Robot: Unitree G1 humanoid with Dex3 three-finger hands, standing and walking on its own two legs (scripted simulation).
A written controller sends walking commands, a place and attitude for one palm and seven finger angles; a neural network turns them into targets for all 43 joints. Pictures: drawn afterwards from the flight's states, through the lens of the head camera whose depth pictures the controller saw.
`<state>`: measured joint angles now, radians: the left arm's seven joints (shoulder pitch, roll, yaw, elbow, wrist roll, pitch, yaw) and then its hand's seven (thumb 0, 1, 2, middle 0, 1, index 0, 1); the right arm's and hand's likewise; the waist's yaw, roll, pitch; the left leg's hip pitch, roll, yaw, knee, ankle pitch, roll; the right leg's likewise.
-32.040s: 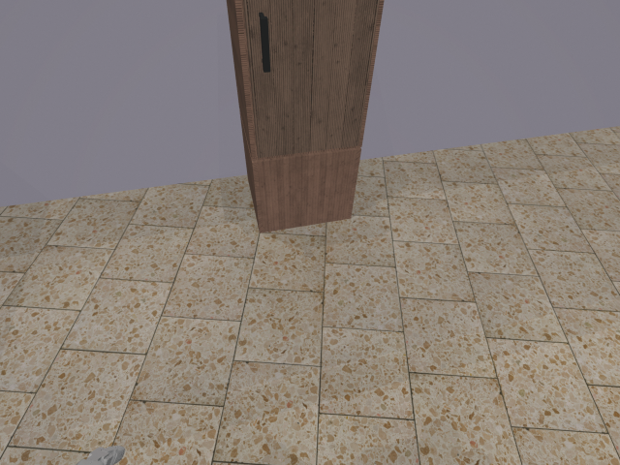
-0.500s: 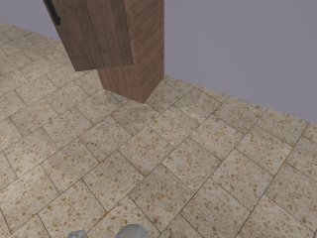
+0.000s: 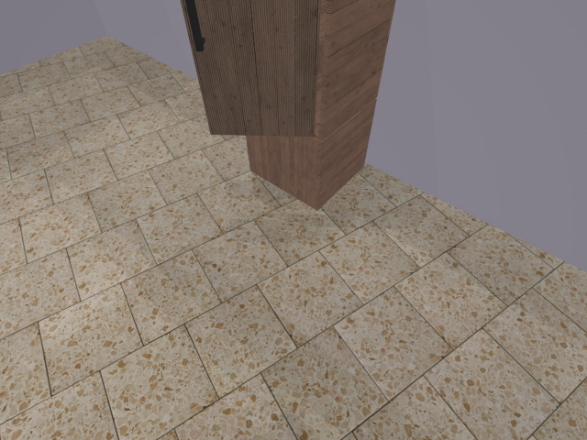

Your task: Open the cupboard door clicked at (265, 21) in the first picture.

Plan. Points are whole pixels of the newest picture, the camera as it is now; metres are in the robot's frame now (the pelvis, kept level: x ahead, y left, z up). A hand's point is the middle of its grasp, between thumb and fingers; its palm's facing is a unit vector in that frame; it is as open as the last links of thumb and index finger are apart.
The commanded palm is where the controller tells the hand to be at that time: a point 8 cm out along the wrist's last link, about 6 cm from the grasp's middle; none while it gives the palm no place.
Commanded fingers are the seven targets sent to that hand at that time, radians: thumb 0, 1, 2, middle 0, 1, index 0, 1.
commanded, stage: take the last steps up to it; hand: left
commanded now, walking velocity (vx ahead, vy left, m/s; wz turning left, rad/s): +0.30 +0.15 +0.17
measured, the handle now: (196, 21) +1.11 +0.37 +0.07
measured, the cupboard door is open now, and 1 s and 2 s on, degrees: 38 38 38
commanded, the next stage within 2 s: come to a stop and stand still in 1.24 s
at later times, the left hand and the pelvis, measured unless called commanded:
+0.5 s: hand (128, 427) +0.15 +0.28 -0.16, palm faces +0.11 -0.98 -0.19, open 7.4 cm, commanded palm none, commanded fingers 0.00 0.90 0.90 -0.20 -0.30 -0.20 -0.30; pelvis +0.15 +0.09 +0.01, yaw +3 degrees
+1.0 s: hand (168, 315) +0.34 +0.27 -0.15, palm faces +0.11 -0.98 -0.19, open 7.2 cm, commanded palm none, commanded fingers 0.00 0.90 0.90 -0.20 -0.30 -0.20 -0.30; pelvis +0.35 +0.09 +0.02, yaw +2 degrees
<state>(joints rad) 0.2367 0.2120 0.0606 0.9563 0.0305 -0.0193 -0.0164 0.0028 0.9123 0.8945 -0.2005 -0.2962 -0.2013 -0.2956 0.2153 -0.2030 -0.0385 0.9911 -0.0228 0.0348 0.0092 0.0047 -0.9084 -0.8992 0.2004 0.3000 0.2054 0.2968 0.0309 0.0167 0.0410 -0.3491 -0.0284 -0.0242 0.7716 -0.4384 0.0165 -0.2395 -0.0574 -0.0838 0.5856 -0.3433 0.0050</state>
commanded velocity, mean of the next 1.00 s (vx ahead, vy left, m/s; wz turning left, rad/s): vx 0.30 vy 0.06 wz -0.01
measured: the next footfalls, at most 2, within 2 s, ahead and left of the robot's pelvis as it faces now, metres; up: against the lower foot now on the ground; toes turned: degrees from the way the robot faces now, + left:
left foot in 0.30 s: +0.19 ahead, +0.20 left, +0.00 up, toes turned +11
right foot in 0.72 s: +0.35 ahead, -0.01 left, +0.00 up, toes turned -5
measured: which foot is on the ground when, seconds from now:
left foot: up 0.00-0.28, down 0.30-0.72, up 0.74-1.00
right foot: down 0.00-0.30, up 0.32-0.70, down 0.72-1.00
